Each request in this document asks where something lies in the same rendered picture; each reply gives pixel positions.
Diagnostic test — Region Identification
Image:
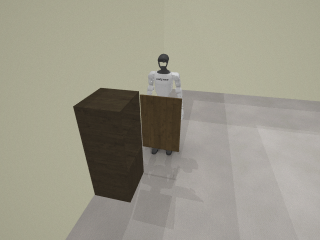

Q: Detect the right robot upper arm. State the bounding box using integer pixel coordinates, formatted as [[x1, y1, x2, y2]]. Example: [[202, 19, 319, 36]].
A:
[[148, 71, 156, 91]]

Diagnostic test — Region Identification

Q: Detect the robot torso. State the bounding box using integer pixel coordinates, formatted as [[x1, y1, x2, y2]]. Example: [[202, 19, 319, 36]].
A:
[[154, 70, 173, 97]]

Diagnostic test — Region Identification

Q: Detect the robot right forearm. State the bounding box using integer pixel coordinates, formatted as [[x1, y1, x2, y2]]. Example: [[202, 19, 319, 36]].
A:
[[147, 86, 153, 96]]

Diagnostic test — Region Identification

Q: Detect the robot left forearm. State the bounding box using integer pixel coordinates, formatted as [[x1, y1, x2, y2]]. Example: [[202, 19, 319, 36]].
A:
[[177, 88, 183, 109]]

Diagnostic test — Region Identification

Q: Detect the cupboard door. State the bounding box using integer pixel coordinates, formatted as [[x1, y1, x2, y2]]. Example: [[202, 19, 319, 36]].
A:
[[140, 94, 182, 152]]

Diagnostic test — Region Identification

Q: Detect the robot head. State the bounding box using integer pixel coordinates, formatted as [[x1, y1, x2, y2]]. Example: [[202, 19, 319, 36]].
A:
[[157, 54, 170, 74]]

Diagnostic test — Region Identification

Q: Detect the left robot upper arm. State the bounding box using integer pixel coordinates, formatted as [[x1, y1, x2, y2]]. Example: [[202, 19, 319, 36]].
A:
[[171, 72, 181, 94]]

